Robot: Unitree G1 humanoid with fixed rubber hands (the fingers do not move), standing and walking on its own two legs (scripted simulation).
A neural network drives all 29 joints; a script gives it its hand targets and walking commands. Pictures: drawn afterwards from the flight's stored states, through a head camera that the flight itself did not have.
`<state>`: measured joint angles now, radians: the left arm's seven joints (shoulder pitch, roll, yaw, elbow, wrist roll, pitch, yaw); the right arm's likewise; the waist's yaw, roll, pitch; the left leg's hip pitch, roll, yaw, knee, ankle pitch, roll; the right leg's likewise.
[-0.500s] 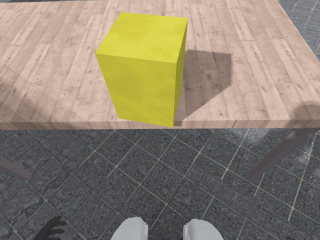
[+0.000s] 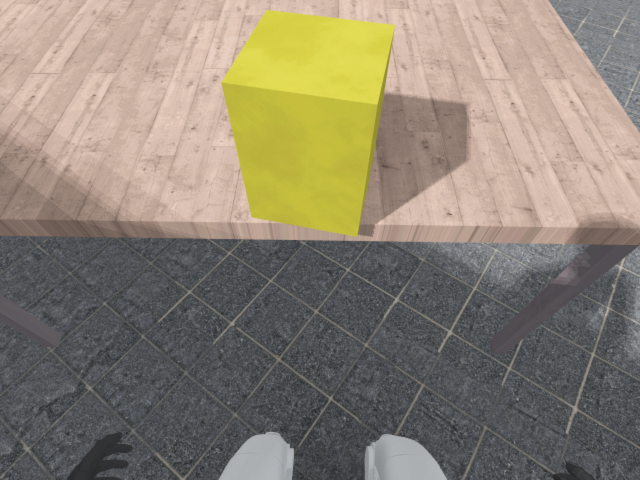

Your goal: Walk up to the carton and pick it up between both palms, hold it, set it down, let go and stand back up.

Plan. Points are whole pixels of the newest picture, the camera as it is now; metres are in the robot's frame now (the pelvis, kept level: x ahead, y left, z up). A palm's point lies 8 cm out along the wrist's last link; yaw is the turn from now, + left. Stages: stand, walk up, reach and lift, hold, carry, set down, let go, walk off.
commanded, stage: walk up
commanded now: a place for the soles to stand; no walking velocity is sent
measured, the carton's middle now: (315, 131) +0.55 +0.03 +0.10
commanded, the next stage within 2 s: none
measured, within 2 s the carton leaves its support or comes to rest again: neither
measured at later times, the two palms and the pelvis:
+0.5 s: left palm (26, 478) +0.12 +0.38 -0.09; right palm out of the picture +0.11 -0.28 -0.09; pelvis +0.04 +0.06 +0.00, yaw +2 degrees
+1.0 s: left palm (66, 377) +0.24 +0.37 -0.08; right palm (530, 402) +0.22 -0.28 -0.10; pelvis +0.15 +0.05 +0.00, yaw +2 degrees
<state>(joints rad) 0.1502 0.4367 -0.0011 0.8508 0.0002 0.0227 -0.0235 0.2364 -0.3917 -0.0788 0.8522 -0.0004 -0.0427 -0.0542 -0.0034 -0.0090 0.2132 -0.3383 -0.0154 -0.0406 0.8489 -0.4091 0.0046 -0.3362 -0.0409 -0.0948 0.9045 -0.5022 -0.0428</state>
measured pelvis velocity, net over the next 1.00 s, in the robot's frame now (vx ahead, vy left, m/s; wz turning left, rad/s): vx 0.15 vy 0.05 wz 0.04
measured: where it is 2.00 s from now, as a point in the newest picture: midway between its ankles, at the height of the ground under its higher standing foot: (301, 468)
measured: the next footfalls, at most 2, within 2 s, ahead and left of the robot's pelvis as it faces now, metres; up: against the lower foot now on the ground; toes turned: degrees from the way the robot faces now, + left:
left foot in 0.50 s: +0.10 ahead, +0.17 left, +0.00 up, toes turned +0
right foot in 0.90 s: +0.27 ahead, -0.05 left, +0.00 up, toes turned -1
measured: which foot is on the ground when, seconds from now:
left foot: down 0.00-0.10, up 0.12-0.48, down 0.50-0.92, up 0.94-1.00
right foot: down 0.00-0.50, up 0.52-0.88, down 0.90-1.00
